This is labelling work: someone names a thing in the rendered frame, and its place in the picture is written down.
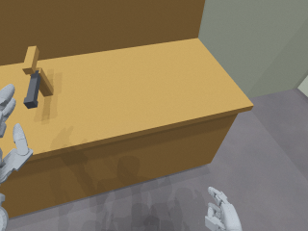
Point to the robot left hand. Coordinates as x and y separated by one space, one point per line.
18 156

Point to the tap lever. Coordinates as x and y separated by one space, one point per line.
31 99

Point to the robot right hand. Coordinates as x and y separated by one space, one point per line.
224 218

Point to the counter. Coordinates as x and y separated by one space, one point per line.
127 93

